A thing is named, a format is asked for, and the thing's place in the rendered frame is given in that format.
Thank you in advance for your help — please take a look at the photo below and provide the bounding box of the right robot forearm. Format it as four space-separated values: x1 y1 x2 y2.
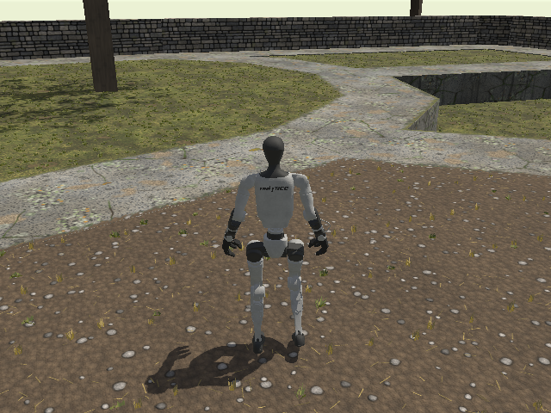
308 208 326 241

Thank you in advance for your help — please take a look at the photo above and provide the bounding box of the left robot forearm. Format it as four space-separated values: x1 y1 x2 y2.
224 208 241 242

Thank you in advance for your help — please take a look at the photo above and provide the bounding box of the robot right shin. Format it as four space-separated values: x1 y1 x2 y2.
290 276 303 336

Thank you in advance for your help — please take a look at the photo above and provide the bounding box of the robot right upper arm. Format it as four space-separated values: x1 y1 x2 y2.
292 173 317 221

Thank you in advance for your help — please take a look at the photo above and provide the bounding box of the robot left hand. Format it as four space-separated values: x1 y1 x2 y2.
222 239 242 257

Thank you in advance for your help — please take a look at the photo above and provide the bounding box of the robot right hand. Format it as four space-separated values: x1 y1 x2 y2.
308 238 329 256

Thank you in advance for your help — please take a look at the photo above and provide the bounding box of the robot left upper arm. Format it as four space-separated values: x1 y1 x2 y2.
232 174 257 222

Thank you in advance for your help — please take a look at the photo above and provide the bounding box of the robot right thigh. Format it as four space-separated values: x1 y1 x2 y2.
287 239 304 291

